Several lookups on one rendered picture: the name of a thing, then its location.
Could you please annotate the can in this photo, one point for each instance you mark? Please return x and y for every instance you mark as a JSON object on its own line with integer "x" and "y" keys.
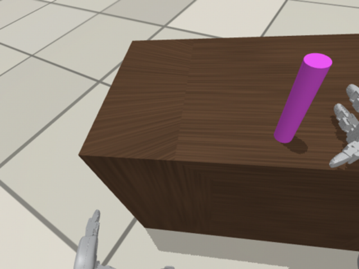
{"x": 311, "y": 74}

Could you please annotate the left robot hand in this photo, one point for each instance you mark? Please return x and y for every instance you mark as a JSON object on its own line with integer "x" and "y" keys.
{"x": 87, "y": 249}

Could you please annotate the right robot hand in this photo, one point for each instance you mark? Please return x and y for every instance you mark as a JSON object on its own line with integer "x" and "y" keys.
{"x": 348, "y": 123}

